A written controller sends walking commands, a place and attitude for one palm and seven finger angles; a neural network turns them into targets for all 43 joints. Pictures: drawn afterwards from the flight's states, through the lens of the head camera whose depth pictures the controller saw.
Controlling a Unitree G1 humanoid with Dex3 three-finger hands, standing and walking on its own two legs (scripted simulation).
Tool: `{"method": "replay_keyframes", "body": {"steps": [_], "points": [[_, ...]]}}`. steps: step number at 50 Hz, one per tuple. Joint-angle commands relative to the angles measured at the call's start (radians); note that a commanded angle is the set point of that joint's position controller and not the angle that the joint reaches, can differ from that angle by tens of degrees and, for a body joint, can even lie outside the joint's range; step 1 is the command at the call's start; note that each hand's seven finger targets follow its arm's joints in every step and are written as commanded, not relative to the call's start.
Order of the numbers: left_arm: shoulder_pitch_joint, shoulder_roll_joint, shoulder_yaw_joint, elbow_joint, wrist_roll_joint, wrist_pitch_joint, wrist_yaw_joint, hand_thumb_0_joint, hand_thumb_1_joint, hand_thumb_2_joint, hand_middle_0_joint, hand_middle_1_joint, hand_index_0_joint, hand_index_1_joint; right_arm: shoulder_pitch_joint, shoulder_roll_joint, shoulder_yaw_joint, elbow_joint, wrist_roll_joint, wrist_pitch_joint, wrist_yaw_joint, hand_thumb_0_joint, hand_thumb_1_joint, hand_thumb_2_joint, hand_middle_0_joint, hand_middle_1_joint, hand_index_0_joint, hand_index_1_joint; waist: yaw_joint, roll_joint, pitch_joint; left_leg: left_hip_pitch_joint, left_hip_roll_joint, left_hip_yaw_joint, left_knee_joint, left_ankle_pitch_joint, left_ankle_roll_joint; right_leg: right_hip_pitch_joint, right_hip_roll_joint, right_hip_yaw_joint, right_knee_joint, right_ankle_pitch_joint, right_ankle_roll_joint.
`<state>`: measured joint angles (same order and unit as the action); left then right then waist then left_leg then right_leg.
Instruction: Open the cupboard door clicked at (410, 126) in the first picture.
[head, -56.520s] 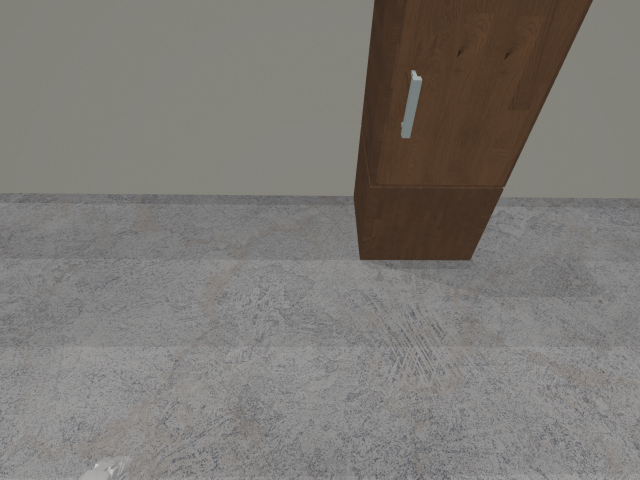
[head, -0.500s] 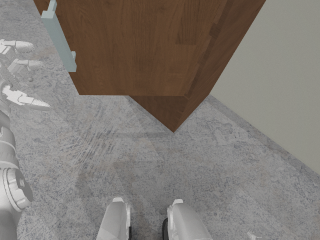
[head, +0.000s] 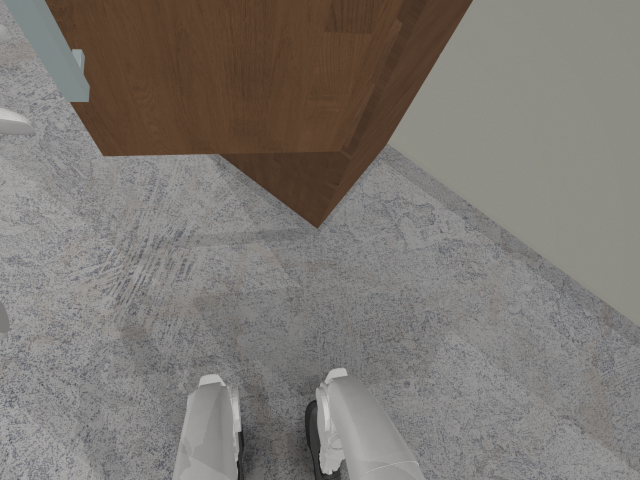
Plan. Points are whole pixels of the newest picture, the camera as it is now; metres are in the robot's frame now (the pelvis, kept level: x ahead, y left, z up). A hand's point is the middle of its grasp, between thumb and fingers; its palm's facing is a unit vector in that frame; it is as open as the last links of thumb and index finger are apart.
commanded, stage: move the hooked fingers beside the handle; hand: left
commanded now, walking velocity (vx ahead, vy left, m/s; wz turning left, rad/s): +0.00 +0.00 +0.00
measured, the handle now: (46, 17) +0.59 +0.24 +0.09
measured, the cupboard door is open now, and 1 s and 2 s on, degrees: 44 44 44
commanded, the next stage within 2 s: slide the fingers in behind the handle in 0.72 s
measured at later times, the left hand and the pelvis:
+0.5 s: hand out of the picture +0.53 +0.30 +0.08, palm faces +0.05 -1.00 -0.01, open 14.0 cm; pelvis +0.01 +0.01 +0.01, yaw +0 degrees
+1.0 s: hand out of the picture +0.53 +0.28 +0.08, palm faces +0.04 -1.00 -0.01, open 14.0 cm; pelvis +0.01 +0.00 +0.01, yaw +0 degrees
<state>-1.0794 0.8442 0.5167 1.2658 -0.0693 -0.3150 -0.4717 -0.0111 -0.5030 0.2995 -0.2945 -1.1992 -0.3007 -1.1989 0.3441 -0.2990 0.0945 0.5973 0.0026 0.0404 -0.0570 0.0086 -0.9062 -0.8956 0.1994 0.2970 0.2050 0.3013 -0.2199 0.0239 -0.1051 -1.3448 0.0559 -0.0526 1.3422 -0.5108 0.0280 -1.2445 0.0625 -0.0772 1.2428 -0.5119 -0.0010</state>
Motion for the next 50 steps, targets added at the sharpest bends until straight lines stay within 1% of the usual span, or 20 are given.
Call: {"method": "replay_keyframes", "body": {"steps": [1,4,6,9,10,11,12,18,26,29,30,33,37,40,43,44,45,48,49,50], "points": [[-0.343,0.341,0.058,-0.199,-0.004,-0.032,0.014,0.0,-0.5,0.3,-0.3,-1.2,-0.3,-1.2,0.207,-0.213,-0.069,-0.049,-0.006,0.003,-0.015,0.0,-0.9,-0.9,0.2,0.3,0.2,0.3,0.021,0.251,-0.585,0.584,0.008,-0.058,-0.144,0.384,0.008,0.135,0.002,0.021,-0.147,0.222,-0.023],[-0.314,0.38,0.111,-0.271,-0.008,-0.057,0.013,0.0,-0.5,0.3,-0.3,-1.2,-0.3,-1.2,0.22,-0.21,-0.076,-0.052,-0.013,0.007,-0.003,0.0,-0.9,-0.9,0.2,0.3,0.2,0.3,0.047,0.281,-0.658,0.646,0.011,-0.065,-0.14,0.465,-0.001,0.149,0.009,0.017,-0.134,0.261,-0.029],[-0.317,0.368,0.109,-0.286,-0.016,-0.065,0.012,0.0,-0.5,0.3,-0.3,-1.2,-0.3,-1.2,0.219,-0.211,-0.081,-0.046,-0.012,0.013,0.001,0.0,-0.9,-0.9,0.2,0.3,0.2,0.3,0.038,0.268,-0.646,0.657,0.016,-0.067,-0.143,0.47,-0.003,0.148,0.011,0.019,-0.145,0.265,-0.025],[-0.351,0.321,0.082,-0.331,-0.026,-0.077,0.006,0.0,-0.5,0.3,-0.3,-1.2,-0.3,-1.2,0.222,-0.206,-0.087,-0.033,-0.012,0.015,0.008,0.0,-0.9,-0.9,0.2,0.3,0.2,0.3,0.029,0.316,-0.645,0.72,0.019,-0.08,-0.155,0.485,-0.01,0.112,0.012,0.011,-0.15,0.254,-0.03],[-0.328,0.336,0.101,-0.331,-0.027,-0.075,0.006,0.0,-0.5,0.3,-0.3,-1.2,-0.3,-1.2,0.226,-0.21,-0.09,-0.03,-0.012,0.017,0.009,0.0,-0.9,-0.9,0.2,0.3,0.2,0.3,0.039,0.319,-0.658,0.746,0.022,-0.087,-0.161,0.504,-0.016,0.111,0.012,0.009,-0.155,0.255,-0.03],[-0.307,0.293,0.072,-0.33,-0.03,-0.07,0.002,0.0,-0.5,0.3,-0.3,-1.2,-0.3,-1.2,0.227,-0.206,-0.092,-0.026,-0.011,0.019,0.011,0.0,-0.9,-0.9,0.2,0.3,0.2,0.3,0.034,0.318,-0.651,0.767,0.022,-0.088,-0.167,0.523,-0.018,0.107,0.013,0.007,-0.163,0.263,-0.03],[-0.284,0.29,0.081,-0.335,-0.036,-0.067,0.0,0.0,-0.5,0.3,-0.3,-1.2,-0.3,-1.2,0.231,-0.205,-0.095,-0.026,-0.011,0.021,0.013,0.0,-0.9,-0.9,0.2,0.3,0.2,0.3,0.044,0.313,-0.651,0.774,0.022,-0.088,-0.173,0.532,-0.019,0.118,0.013,0.005,-0.167,0.265,-0.03],[-0.256,0.171,-0.014,-0.223,-0.039,-0.026,-0.005,0.0,-0.5,0.3,-0.3,-1.2,-0.3,-1.2,0.218,-0.2,-0.09,-0.029,-0.004,0.026,0.008,0.0,-0.9,-0.9,0.2,0.3,0.2,0.3,0.006,0.222,-0.46,0.668,0.015,-0.077,-0.203,0.386,-0.003,0.088,0.012,0.0,-0.198,0.209,-0.027],[-0.327,0.217,0.031,-0.312,-0.041,-0.13,0.042,0.0,-0.5,0.3,-0.3,-1.2,-0.3,-1.2,0.205,-0.2,-0.096,-0.02,-0.017,0.018,0.01,0.0,-0.9,-0.9,0.2,0.3,0.2,0.3,0.022,0.298,-0.565,0.765,0.014,-0.092,-0.186,0.468,-0.026,0.081,0.008,0.007,-0.173,0.226,-0.037],[-0.283,0.237,0.047,-0.275,-0.038,-0.113,0.036,0.0,-0.5,0.3,-0.3,-1.2,-0.3,-1.2,0.202,-0.199,-0.092,-0.027,-0.012,0.022,0.011,0.0,-0.9,-0.9,0.2,0.3,0.2,0.3,0.036,0.286,-0.571,0.732,0.009,-0.075,-0.179,0.483,-0.016,0.129,0.007,0.011,-0.171,0.251,-0.036],[-0.27,0.215,0.026,-0.251,-0.033,-0.098,0.032,0.0,-0.5,0.3,-0.3,-1.2,-0.3,-1.2,0.197,-0.197,-0.09,-0.031,-0.009,0.026,0.011,0.0,-0.9,-0.9,0.2,0.3,0.2,0.3,0.031,0.274,-0.562,0.716,0.008,-0.069,-0.177,0.469,-0.012,0.13,0.006,0.014,-0.175,0.251,-0.032],[-0.275,0.238,0.027,-0.233,-0.025,-0.07,0.029,0.0,-0.5,0.3,-0.3,-1.2,-0.3,-1.2,0.192,-0.199,-0.084,-0.042,-0.004,0.032,0.007,0.0,-0.9,-0.9,0.2,0.3,0.2,0.3,0.024,0.231,-0.528,0.641,0.004,-0.054,-0.173,0.419,0.0,0.166,0.007,0.019,-0.181,0.252,-0.026],[-0.313,0.278,0.061,-0.302,-0.034,-0.101,0.027,0.0,-0.5,0.3,-0.3,-1.2,-0.3,-1.2,0.19,-0.197,-0.087,-0.041,-0.008,0.026,0.004,0.0,-0.9,-0.9,0.2,0.3,0.2,0.3,0.033,0.258,-0.603,0.66,0.006,-0.053,-0.153,0.454,0.0,0.183,0.01,0.027,-0.166,0.28,-0.028],[-0.339,0.274,0.059,-0.298,-0.042,-0.12,0.024,0.0,-0.5,0.3,-0.3,-1.2,-0.3,-1.2,0.189,-0.197,-0.087,-0.026,-0.008,0.021,0.005,0.0,-0.9,-0.9,0.2,0.3,0.2,0.3,0.022,0.262,-0.595,0.664,0.008,-0.057,-0.148,0.444,-0.001,0.166,0.011,0.027,-0.166,0.267,-0.028],[-0.333,0.199,-0.004,-0.258,-0.043,-0.094,0.014,0.0,-0.5,0.3,-0.3,-1.2,-0.3,-1.2,0.191,-0.195,-0.086,-0.02,-0.005,0.02,0.003,0.0,-0.9,-0.9,0.2,0.3,0.2,0.3,0.004,0.245,-0.56,0.65,0.008,-0.059,-0.156,0.398,0.003,0.145,0.01,0.024,-0.176,0.24,-0.025],[-0.315,0.184,-0.008,-0.25,-0.047,-0.089,0.01,0.0,-0.5,0.3,-0.3,-1.2,-0.3,-1.2,0.195,-0.192,-0.086,-0.022,-0.003,0.018,0.003,0.0,-0.9,-0.9,0.2,0.3,0.2,0.3,0.011,0.265,-0.563,0.665,0.005,-0.059,-0.159,0.413,0.002,0.139,0.01,0.024,-0.176,0.244,-0.029],[-0.29,0.197,0.002,-0.225,-0.044,-0.074,0.009,0.0,-0.5,0.3,-0.3,-1.2,-0.3,-1.2,0.196,-0.197,-0.085,-0.025,-0.002,0.022,0.002,0.0,-0.9,-0.9,0.2,0.3,0.2,0.3,0.019,0.242,-0.563,0.654,0.006,-0.061,-0.163,0.407,0.0,0.146,0.008,0.02,-0.176,0.242,-0.027],[-0.298,0.179,-0.022,-0.208,-0.039,-0.042,0.016,0.0,-0.5,0.3,-0.3,-1.2,-0.3,-1.2,0.2,-0.194,-0.081,-0.029,0.0,0.023,-0.002,0.0,-0.9,-0.9,0.2,0.3,0.2,0.3,0.009,0.219,-0.52,0.607,0.005,-0.052,-0.167,0.368,0.008,0.153,0.008,0.024,-0.186,0.233,-0.023],[-0.316,0.162,-0.029,-0.225,-0.042,-0.047,0.022,0.0,-0.5,0.3,-0.3,-1.2,-0.3,-1.2,0.203,-0.19,-0.082,-0.03,-0.002,0.018,-0.001,0.0,-0.9,-0.9,0.2,0.3,0.2,0.3,0.004,0.223,-0.531,0.615,0.004,-0.054,-0.163,0.378,0.01,0.144,0.009,0.024,-0.181,0.238,-0.025],[-0.336,0.185,-0.015,-0.244,-0.037,-0.053,0.031,0.0,-0.5,0.3,-0.3,-1.2,-0.3,-1.2,0.204,-0.194,-0.083,-0.027,-0.004,0.018,-0.001,0.0,-0.9,-0.9,0.2,0.3,0.2,0.3,0.012,0.243,-0.545,0.628,0.006,-0.06,-0.166,0.383,0.003,0.136,0.007,0.022,-0.176,0.233,-0.027]]}}
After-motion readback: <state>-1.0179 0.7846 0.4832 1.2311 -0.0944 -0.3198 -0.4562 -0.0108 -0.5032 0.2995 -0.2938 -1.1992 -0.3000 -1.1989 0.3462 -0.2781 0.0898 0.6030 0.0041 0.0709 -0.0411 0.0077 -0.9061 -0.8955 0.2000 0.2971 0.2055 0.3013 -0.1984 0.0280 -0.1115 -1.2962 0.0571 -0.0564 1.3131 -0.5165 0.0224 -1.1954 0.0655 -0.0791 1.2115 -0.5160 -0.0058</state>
